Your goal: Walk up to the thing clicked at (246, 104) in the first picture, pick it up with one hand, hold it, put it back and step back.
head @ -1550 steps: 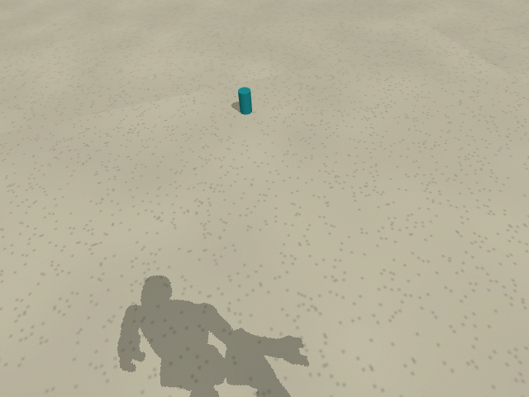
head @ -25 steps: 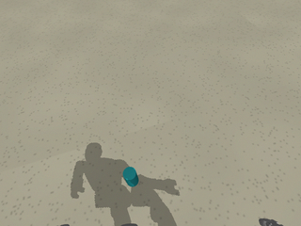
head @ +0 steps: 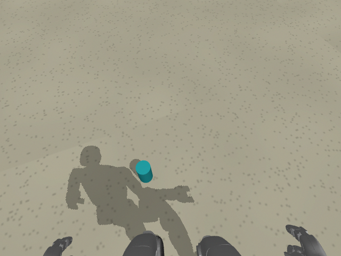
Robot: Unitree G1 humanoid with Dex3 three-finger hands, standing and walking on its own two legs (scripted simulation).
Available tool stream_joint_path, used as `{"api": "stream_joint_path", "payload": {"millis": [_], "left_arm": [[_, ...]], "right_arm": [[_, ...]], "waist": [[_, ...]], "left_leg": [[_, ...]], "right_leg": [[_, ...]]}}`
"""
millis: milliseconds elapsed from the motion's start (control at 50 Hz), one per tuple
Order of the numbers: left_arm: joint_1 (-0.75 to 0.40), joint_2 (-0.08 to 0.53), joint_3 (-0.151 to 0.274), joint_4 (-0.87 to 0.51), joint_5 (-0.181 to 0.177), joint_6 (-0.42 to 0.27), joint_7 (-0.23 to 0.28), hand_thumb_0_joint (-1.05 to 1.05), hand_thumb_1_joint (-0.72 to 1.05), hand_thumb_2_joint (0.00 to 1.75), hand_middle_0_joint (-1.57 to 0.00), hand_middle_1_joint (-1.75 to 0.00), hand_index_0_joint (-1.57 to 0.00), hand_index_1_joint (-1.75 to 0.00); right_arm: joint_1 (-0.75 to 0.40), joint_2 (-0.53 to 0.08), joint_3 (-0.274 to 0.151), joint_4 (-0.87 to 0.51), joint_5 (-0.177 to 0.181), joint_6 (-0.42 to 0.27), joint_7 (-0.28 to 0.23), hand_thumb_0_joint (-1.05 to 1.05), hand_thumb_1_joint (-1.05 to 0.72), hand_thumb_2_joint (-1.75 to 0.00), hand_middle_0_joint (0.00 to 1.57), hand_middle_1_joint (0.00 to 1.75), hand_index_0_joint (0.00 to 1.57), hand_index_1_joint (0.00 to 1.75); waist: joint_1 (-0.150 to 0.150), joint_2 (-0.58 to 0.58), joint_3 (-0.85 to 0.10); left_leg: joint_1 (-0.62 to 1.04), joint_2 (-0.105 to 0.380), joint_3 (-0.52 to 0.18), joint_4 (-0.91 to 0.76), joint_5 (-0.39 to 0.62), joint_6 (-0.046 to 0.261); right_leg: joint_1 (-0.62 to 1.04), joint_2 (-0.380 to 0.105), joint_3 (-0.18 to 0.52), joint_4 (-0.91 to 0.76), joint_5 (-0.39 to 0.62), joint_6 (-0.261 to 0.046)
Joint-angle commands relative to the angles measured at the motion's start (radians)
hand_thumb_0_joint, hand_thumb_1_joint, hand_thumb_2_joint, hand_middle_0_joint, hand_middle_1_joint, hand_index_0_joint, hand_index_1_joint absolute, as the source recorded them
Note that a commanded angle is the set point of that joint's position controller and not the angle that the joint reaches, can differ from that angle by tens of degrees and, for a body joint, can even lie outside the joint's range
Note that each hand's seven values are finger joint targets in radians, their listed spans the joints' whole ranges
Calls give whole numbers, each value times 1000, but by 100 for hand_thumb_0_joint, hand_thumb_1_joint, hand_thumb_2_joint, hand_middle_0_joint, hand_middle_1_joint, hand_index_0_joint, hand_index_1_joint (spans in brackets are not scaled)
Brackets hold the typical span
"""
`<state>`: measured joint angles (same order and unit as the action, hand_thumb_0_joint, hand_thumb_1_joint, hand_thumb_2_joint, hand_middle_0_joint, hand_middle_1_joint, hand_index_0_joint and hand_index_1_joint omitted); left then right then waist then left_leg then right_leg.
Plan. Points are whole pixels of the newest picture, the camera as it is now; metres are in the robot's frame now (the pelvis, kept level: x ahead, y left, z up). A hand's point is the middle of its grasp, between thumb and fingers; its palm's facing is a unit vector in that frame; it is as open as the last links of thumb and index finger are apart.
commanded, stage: step back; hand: left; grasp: from the side
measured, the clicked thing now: (144, 172) +0.52 +0.16 -0.68
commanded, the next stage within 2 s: none
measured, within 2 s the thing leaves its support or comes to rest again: neither
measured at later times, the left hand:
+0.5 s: hand out of the picture -0.01 +0.28 -0.14, palm faces +0.05 -0.93 -0.37, open 7.4 cm
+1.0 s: hand out of the picture -0.19 +0.24 -0.13, palm faces +0.01 -0.90 -0.43, open 7.4 cm
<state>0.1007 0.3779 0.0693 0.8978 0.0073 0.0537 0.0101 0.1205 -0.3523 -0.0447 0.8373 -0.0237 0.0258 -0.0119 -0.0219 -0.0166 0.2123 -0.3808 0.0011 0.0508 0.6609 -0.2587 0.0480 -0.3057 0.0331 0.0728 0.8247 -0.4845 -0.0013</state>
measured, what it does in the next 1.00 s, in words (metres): walks backwards: right foot, then left foot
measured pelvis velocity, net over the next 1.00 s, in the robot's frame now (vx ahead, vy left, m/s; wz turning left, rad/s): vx -0.29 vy -0.03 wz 0.03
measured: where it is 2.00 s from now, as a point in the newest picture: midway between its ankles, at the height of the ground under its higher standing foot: outside the picture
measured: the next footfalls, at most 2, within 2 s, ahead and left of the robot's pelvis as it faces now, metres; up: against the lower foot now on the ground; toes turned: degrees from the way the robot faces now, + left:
right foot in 0.04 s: +0.01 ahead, -0.13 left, +0.00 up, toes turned +3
left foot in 0.34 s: -0.06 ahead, +0.12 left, +0.00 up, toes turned +1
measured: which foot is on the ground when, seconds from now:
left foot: down 0.00-0.06, up 0.08-0.32, down 0.34-0.76, up 0.78-1.00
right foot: up 0.00-0.02, down 0.04-0.36, up 0.38-0.72, down 0.74-1.00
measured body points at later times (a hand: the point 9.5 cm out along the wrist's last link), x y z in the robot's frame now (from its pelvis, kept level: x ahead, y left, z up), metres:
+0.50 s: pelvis -0.13 +0.01 +0.01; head -0.07 +0.04 +0.45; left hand -0.01 +0.33 -0.12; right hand -0.01 -0.29 -0.10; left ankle -0.10 +0.12 -0.72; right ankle -0.13 -0.13 -0.64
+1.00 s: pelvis -0.29 -0.03 +0.00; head -0.23 -0.04 +0.45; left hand -0.19 +0.29 -0.10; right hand -0.20 -0.35 -0.12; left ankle -0.31 +0.10 -0.68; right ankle -0.24 -0.15 -0.72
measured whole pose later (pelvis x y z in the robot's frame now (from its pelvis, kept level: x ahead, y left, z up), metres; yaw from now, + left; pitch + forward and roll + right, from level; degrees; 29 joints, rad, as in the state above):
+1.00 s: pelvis -0.29 -0.03 +0.00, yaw +2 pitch -2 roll +1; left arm 0.18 0.36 0.07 0.80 0.04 0.05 0.01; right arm 0.21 -0.41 -0.06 0.87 -0.01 0.05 -0.02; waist 0.00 0.02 0.16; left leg -0.38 -0.08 -0.08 0.97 -0.51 -0.02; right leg -0.34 -0.04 0.00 0.66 -0.29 -0.01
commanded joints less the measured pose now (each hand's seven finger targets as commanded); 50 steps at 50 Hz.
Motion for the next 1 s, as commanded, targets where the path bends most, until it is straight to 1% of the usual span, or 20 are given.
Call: {"api": "stream_joint_path", "payload": {"millis": [0, 20, 40, 60, 120, 220, 280, 300, 320, 340, 360, 420, 580, 660, 700, 720, 740, 760, 820, 980], "left_arm": [[168, 172, 58, -32, 22, -46, 10, 0, 90, 90, -20, -30, -20, -30], [152, 239, 74, -48, 38, -53, 10, 0, 90, 90, -20, -30, -20, -30], [83, 330, 94, -75, 20, -47, 6, 0, 90, 90, -20, -30, -20, -30], [30, 342, 93, -121, 32, -54, 9, 0, 90, 90, -20, -30, -20, -30], [-51, 241, 73, -146, 20, -53, 20, 0, 90, 90, -20, -30, -20, -30], [46, 209, 65, -165, 29, -42, 28, 0, 90, 90, -20, -30, -20, -30], [21, 234, 62, -186, 11, -26, 22, 0, 90, 90, -20, -30, -20, -30], [25, 228, 59, -191, 2, -18, 17, 0, 90, 90, -20, -30, -20, -30], [54, 191, 46, -196, 1, -11, 14, 0, 90, 90, -20, -30, -20, -30], [53, 148, 39, -212, -6, -13, 15, 0, 90, 90, -20, -30, -20, -30], [-12, 191, 62, -200, 0, -11, 33, 0, 90, 90, -20, -30, -20, -30], [42, 183, 60, -163, -10, -10, 32, 0, 90, 90, -20, -30, -20, -30], [91, 180, 68, -160, 9, -16, 7, 0, 90, 90, -20, -30, -20, -30], [200, 174, 71, -105, 11, -22, -8, 0, 90, 90, -20, -30, -20, -30], [266, 191, 83, -69, 25, -33, -9, 0, 90, 90, -20, -30, -20, -30], [241, 259, 103, -92, 42, -39, -11, 0, 90, 90, -20, -30, -20, -30], [161, 372, 125, -133, 35, -33, -10, 0, 90, 90, -20, -30, -20, -30], [87, 385, 120, -169, 37, -38, -2, 0, 90, 90, -20, -30, -20, -30], [-57, 254, 89, -186, 37, -43, 12, 0, 90, 90, -20, -30, -20, -30], [74, 237, 71, -192, 28, -27, 28, 0, 90, 90, -20, -30, -20, -30]], "right_arm": [[-6, -269, -67, -62, 18, -1, -12, 0, -90, -90, 20, 30, 20, 30], [-1, -231, -55, -69, 26, 1, -9, 0, -90, -90, 20, 30, 20, 30], [-42, -203, -53, -78, 28, 3, -14, 0, -90, -90, 20, 30, 20, 30], [-41, -228, -62, -59, 20, 8, -20, 0, -90, -90, 20, 30, 20, 30], [45, -220, -56, -19, 37, 3, -16, 0, -90, -90, 20, 30, 20, 30], [34, -206, -45, -43, 23, -9, -20, 0, -90, -90, 20, 30, 20, 30], [109, -191, -51, -19, 9, -22, -16, 0, -90, -90, 20, 30, 20, 30], [126, -193, -58, -7, 5, -28, -15, 0, -90, -90, 20, 30, 20, 30], [100, -251, -77, -20, -13, -33, -15, 0, -90, -90, 20, 30, 20, 30], [65, -347, -93, -45, -18, -34, -7, 0, -90, -90, 20, 30, 20, 30], [78, -398, -102, -48, -9, -33, -3, 0, -90, -90, 20, 30, 20, 30], [-35, -279, -68, -54, -13, -32, -17, 0, -90, -90, 20, 30, 20, 30], [33, -274, -76, -83, -5, -30, -24, 0, -90, -90, 20, 30, 20, 30], [-22, -313, -87, -105, -10, -10, -17, 0, -90, -90, 20, 30, 20, 30], [-20, -284, -74, -105, 4, 2, -13, 0, -90, -90, 20, 30, 20, 30], [5, -226, -58, -113, 12, 4, -10, 0, -90, -90, 20, 30, 20, 30], [-59, -205, -60, -134, 18, 2, -24, 0, -90, -90, 20, 30, 20, 30], [-71, -248, -77, -125, 13, 7, -32, 0, -90, -90, 20, 30, 20, 30], [65, -225, -62, -58, 27, -2, -25, 0, -90, -90, 20, 30, 20, 30], [74, -199, -52, -59, 5, -15, -19, 0, -90, -90, 20, 30, 20, 30]], "waist": [[49, 124, -341], [33, -45, -310], [55, -246, -222], [57, -235, -183], [2, -108, -178], [66, -155, -247], [23, -171, -289], [11, -126, -292], [32, -12, -285], [27, 215, -273], [-39, 247, -269], [42, 126, -229], [-11, 165, -257], [33, 229, -300], [55, 167, -307], [44, -40, -264], [89, -256, -207], [78, -231, -135], [-18, -130, -147], [66, -188, -252]], "left_leg": [[139, 196, -250, -57, 321, 95], [-51, 105, -198, 46, 145, 23], [-102, -89, -72, 236, -229, -32], [-65, -90, -169, 444, -368, -45], [-84, -137, -214, 548, -244, -48], [-109, -75, -136, 232, -272, -64], [51, -33, -65, -152, -91, -38], [137, -30, -50, -288, 109, -40], [244, 84, -231, -259, 292, -3], [284, 298, -499, -290, 459, 110], [161, 402, -599, -304, 523, 239], [188, 258, -331, -237, 506, 158], [290, 275, -294, -200, 411, 221], [156, 233, -252, -187, 190, 149], [11, 165, -213, -109, 77, 63], [-187, 40, -167, 56, -111, -9], [-179, -106, -132, 315, -327, -56], [-127, -66, -228, 486, -337, -66], [-89, -128, -209, 566, -195, -51], [-34, -42, -71, 46, -236, -49]], "right_leg": [[178, -38, -25, -379, 286, -45], [233, -183, 210, -405, 340, -105], [88, -380, 413, -486, 436, -279], [-23, -456, 493, -482, 539, -348], [29, -280, 195, -396, 695, -244], [283, -257, 141, -291, 801, -216], [273, -241, 116, -180, 792, -172], [216, -202, 83, -125, 728, -136], [34, -123, 69, -65, 505, -75], [-154, 46, 4, 77, 71, -30], [-122, 77, 90, 262, -205, -20], [-201, 72, 153, 441, -72, -31], [-152, 17, 44, 184, -39, 37], [74, -19, -56, -201, 80, -6], [218, -24, -39, -380, 200, -41], [242, -185, 252, -437, 113, -98], [-12, -416, 467, -539, 132, -265], [-177, -479, 533, -574, 145, -319], [-102, -265, 160, -425, 432, -198], [239, -277, 138, -262, 709, -190]]}}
